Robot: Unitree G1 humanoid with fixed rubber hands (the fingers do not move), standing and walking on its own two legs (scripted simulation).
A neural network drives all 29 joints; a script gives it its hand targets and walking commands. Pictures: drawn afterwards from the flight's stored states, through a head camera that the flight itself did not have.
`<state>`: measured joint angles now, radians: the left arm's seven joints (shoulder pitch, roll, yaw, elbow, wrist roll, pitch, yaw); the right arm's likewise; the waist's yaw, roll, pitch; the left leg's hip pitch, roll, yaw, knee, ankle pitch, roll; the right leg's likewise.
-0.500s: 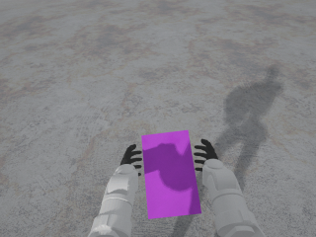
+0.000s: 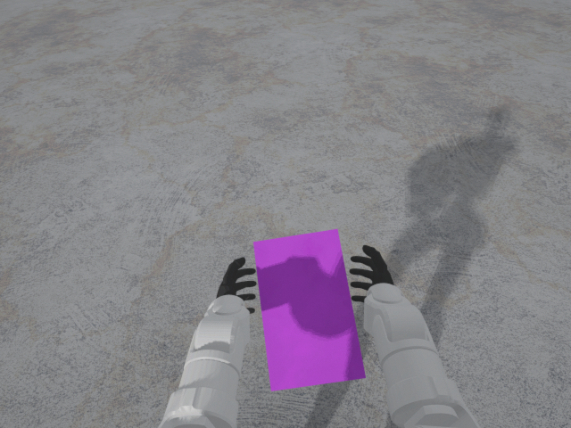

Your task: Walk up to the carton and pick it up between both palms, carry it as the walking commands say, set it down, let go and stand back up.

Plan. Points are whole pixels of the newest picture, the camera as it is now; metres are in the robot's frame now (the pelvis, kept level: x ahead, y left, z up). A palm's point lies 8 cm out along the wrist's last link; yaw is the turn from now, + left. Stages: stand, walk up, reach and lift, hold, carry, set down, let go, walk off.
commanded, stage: carry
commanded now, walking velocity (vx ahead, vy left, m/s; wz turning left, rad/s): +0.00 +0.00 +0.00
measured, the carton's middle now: (306, 306) +0.36 -0.01 -0.09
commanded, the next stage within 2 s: none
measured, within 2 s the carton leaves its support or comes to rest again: neither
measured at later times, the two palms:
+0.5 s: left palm (227, 321) +0.29 +0.11 +0.02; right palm (384, 303) +0.29 -0.12 +0.03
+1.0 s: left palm (220, 310) +0.29 +0.12 +0.03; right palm (377, 292) +0.31 -0.11 +0.04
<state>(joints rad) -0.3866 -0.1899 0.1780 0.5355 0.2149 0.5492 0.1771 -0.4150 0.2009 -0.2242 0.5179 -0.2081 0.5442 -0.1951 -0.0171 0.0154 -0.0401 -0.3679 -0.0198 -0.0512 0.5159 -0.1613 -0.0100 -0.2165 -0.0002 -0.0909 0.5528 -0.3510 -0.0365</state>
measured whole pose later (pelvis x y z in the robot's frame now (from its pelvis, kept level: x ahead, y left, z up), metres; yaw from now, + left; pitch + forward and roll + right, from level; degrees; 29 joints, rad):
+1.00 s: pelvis -0.02 +0.00 +0.00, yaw +1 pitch +0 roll +0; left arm -0.41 -0.20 0.16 0.44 0.22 0.70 0.16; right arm -0.43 0.21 -0.22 0.42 -0.26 0.67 -0.17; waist 0.00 0.02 -0.04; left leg -0.37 -0.02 -0.07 0.50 -0.13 -0.01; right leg -0.22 0.00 -0.11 0.54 -0.32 -0.04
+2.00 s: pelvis -0.03 +0.12 +0.01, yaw +5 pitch +5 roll +2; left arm -0.37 -0.19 0.06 -0.09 0.06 1.09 0.27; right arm -0.37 0.19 -0.09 -0.13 -0.06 1.12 -0.31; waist -0.01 -0.02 -0.01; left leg -0.53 -0.01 0.03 0.99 -0.41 0.02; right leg -0.34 -0.08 -0.12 0.48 -0.23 -0.02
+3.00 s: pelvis -0.08 +0.45 +0.00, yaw -5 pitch +5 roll -1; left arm -0.41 -0.20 0.11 -0.04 0.10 1.12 0.30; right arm -0.43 0.21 -0.09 0.01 -0.10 1.09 -0.30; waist 0.04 0.01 -0.05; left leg -0.33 0.05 0.15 0.56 -0.31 0.03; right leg -0.50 -0.05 -0.09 0.87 -0.47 0.01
